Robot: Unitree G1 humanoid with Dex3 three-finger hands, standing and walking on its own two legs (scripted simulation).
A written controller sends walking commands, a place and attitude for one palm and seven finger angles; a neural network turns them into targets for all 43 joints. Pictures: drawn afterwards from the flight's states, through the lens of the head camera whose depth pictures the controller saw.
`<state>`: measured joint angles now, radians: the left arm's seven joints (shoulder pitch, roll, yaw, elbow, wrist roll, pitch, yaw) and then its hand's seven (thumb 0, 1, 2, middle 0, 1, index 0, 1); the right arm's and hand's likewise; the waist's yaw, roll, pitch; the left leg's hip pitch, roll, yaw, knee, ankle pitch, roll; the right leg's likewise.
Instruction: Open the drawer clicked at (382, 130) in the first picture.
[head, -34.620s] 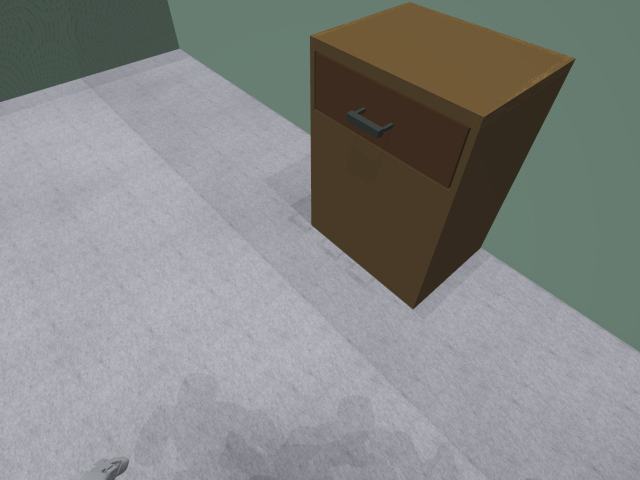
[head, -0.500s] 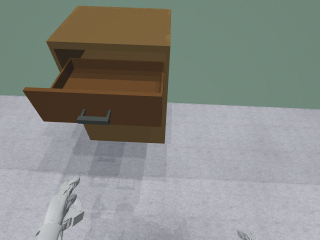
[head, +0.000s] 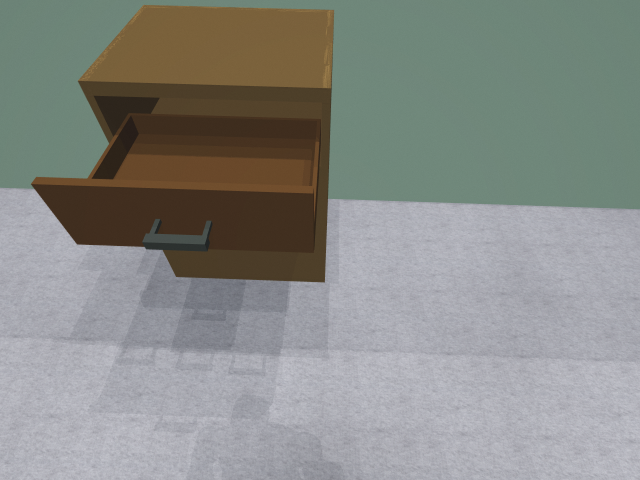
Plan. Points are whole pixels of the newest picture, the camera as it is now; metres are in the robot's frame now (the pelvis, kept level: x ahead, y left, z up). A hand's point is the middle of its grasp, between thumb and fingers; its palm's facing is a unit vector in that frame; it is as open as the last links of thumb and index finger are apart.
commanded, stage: let the arm hang, fingers relaxed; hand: left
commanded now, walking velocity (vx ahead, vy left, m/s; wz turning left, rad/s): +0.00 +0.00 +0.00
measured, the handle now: (179, 233) +0.55 +0.31 -0.11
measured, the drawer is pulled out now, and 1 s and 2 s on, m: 0.30 0.30 0.30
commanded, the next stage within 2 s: look to check the result in 0.44 s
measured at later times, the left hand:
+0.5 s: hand out of the picture +0.00 +0.18 -0.18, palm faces +0.03 -0.98 -0.19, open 7.4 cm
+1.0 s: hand out of the picture +0.01 +0.17 -0.17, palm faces +0.03 -0.98 -0.19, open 7.4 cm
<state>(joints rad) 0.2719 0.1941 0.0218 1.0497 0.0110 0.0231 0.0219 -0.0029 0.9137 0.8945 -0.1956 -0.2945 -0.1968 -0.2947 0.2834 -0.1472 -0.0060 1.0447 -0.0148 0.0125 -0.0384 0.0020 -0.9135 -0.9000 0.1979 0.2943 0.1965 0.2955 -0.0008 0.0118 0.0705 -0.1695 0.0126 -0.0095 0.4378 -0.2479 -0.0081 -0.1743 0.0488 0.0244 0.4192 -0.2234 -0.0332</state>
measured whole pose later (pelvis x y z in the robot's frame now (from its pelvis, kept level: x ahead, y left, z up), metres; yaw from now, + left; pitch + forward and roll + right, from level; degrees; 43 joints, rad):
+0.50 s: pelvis +0.00 +0.01 +0.00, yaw +0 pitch -1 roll +0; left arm 0.27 0.14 0.02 1.12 0.01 0.01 0.03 0.00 0.91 0.89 -0.20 -0.29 -0.20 -0.29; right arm 0.31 -0.12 0.00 1.12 -0.02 0.00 -0.04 0.00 -0.91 -0.90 0.20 0.29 0.20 0.30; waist -0.01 0.00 0.06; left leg -0.15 0.00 0.00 0.41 -0.24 0.00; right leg -0.17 0.04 0.04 0.41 -0.22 -0.02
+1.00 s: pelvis +0.01 +0.00 +0.00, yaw +0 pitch -1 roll +0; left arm 0.26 0.13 0.02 1.12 0.01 0.00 0.03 0.00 0.91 0.89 -0.20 -0.29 -0.20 -0.29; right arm 0.29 -0.12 -0.01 1.11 -0.01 -0.01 -0.05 0.00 -0.91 -0.90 0.20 0.29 0.20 0.30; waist 0.00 0.01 0.06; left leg -0.14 0.00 0.00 0.40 -0.25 -0.01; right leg -0.16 0.04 0.04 0.42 -0.24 -0.03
